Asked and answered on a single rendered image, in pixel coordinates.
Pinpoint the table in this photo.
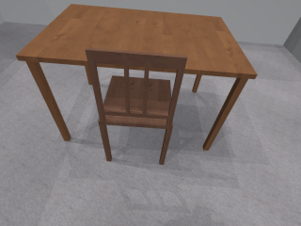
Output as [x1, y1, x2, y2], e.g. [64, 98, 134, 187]
[16, 4, 257, 151]

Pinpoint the chair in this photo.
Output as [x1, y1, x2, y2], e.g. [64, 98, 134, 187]
[85, 47, 187, 165]

